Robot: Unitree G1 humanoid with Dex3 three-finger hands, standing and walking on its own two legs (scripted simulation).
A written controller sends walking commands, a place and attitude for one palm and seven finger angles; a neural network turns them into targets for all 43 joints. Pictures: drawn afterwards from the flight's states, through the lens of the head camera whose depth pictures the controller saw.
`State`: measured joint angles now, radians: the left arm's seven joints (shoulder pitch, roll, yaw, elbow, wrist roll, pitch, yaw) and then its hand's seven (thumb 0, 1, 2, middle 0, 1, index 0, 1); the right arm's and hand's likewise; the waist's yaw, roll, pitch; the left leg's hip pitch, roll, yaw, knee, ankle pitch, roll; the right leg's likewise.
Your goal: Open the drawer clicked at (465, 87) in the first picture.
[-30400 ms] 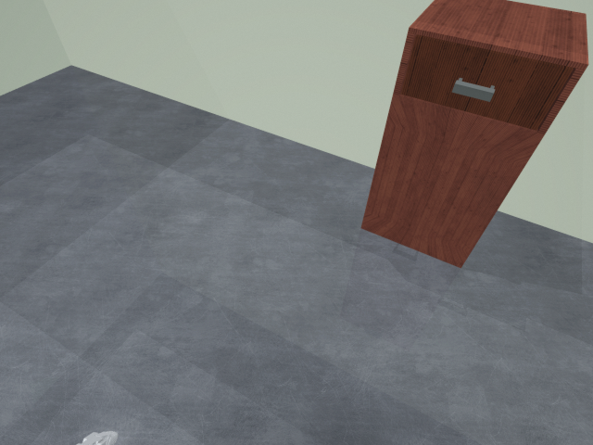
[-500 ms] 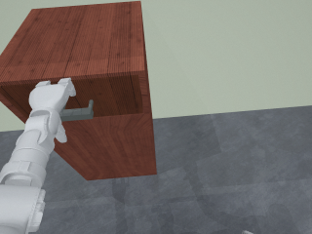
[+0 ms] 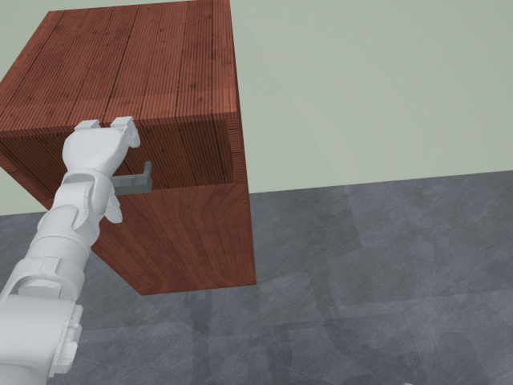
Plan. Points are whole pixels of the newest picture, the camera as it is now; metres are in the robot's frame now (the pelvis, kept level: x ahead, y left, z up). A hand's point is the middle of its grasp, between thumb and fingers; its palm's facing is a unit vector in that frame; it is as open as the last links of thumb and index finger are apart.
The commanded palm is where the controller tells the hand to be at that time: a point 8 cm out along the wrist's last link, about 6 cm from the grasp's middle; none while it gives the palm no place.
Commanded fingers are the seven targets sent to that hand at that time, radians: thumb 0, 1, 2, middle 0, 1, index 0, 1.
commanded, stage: lower the fingers behind the handle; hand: left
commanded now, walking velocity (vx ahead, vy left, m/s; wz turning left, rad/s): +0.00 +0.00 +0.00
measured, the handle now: (123, 176) +0.48 +0.27 +0.01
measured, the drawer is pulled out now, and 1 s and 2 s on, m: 0.00 0.00 0.00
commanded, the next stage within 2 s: lift the fingers back up to retry in 1.46 s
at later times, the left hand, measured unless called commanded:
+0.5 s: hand (108, 190) +0.44 +0.28 +0.03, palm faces +0.01 -0.01 -1.00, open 13.7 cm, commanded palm +0.41 +0.28 +0.08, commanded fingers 0.00 -0.50 0.30 -0.30 -1.20 -0.30 -1.20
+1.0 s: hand (108, 193) +0.43 +0.29 +0.02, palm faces -0.04 +0.02 -1.00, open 13.8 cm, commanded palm +0.41 +0.28 +0.05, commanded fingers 0.00 -0.50 0.30 -0.30 -1.20 -0.30 -1.20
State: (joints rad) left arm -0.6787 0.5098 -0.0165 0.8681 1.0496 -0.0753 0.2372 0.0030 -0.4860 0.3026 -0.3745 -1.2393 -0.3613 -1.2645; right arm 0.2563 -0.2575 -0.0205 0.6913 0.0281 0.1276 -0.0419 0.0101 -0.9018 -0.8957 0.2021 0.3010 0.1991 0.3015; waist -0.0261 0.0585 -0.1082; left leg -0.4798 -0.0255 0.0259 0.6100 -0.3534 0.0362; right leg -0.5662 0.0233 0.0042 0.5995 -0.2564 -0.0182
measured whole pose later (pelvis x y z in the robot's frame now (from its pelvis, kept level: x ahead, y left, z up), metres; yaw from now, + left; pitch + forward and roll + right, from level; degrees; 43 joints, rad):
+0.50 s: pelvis +0.00 +0.01 -0.01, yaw +1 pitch +17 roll -1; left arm -0.67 0.54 0.02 0.91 1.08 -0.16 0.33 0.00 -0.49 0.30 -0.34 -1.22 -0.34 -1.22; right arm 0.32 -0.28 -0.07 0.72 0.00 0.10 -0.03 0.01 -0.90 -0.90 0.20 0.30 0.20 0.30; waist -0.04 0.04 -0.12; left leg -0.65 -0.03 0.00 0.75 -0.41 0.04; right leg -0.71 0.02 -0.02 0.70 -0.29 -0.01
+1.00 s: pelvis -0.01 +0.01 -0.02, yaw +1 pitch +18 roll -1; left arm -0.74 0.54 -0.04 0.98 1.08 -0.10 0.30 0.00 -0.49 0.30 -0.29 -1.30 -0.32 -1.22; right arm 0.33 -0.27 -0.04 0.67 0.01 0.11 -0.03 0.01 -0.90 -0.90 0.20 0.30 0.20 0.30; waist -0.04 0.04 -0.15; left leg -0.71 -0.03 0.01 0.81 -0.42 0.05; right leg -0.77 0.02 -0.02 0.75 -0.30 -0.01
